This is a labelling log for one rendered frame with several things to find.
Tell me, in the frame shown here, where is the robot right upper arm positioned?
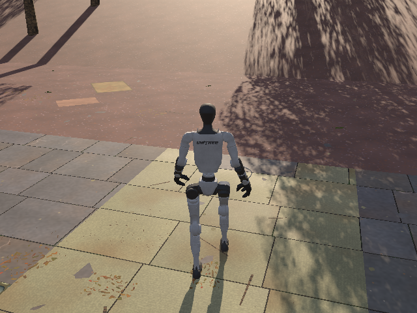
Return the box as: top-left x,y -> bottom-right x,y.
222,131 -> 240,168

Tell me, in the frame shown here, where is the left robot thigh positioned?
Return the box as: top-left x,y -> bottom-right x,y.
186,183 -> 201,236

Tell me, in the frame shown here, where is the right robot hand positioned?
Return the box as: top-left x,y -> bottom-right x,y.
237,182 -> 252,198

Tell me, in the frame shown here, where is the robot right forearm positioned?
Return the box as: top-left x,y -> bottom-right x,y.
235,158 -> 250,185

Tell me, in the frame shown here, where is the robot left forearm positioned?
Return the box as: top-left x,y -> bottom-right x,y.
174,157 -> 184,177

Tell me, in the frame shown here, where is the left robot hand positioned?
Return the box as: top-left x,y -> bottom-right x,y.
174,174 -> 190,186

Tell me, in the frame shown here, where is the robot left upper arm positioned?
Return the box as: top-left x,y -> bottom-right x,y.
177,131 -> 195,166

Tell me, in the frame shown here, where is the robot left shin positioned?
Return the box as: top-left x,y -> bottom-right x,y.
190,224 -> 201,270

